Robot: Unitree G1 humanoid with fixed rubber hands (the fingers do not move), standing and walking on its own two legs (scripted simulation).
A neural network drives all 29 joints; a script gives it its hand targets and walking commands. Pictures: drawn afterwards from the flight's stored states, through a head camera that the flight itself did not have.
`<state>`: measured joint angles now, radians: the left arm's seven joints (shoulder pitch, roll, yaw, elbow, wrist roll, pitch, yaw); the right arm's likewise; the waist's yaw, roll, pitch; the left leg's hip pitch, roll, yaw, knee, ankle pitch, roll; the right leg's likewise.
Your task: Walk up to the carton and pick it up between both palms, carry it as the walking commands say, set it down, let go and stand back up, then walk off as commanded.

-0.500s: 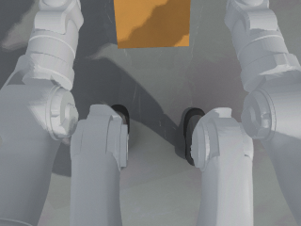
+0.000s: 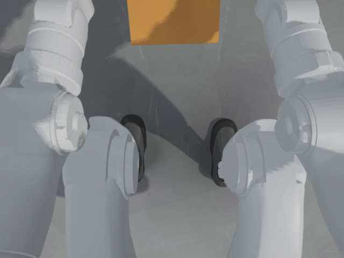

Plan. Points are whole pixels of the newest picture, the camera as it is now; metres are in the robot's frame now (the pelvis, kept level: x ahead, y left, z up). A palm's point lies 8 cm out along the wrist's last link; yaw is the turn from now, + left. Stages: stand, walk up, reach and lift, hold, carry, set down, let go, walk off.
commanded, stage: reach and lift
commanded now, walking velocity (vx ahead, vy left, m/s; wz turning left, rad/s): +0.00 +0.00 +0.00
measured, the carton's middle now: out of the picture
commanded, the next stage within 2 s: none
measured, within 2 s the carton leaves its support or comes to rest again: leaves its support in 1.14 s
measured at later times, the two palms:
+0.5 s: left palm out of the picture +0.55 +0.16 -0.20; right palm out of the picture +0.56 -0.10 -0.20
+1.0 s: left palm out of the picture +0.55 +0.16 -0.20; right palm out of the picture +0.56 -0.10 -0.20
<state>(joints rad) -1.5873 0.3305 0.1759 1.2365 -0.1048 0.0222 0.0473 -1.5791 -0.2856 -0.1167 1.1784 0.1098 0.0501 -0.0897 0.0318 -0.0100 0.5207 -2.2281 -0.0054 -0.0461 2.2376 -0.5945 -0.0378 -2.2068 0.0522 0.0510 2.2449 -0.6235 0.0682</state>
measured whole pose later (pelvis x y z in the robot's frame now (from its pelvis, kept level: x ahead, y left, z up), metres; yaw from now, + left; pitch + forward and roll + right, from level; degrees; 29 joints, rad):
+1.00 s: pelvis +0.01 +0.00 +0.00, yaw +0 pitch +35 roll +0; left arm -1.52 0.27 0.26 1.12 0.01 0.15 0.02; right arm -1.53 -0.18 -0.28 1.10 -0.05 0.15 -0.07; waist 0.03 -0.03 0.46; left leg -2.21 -0.04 -0.07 2.25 -0.65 -0.06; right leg -2.20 0.10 0.06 2.26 -0.67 0.08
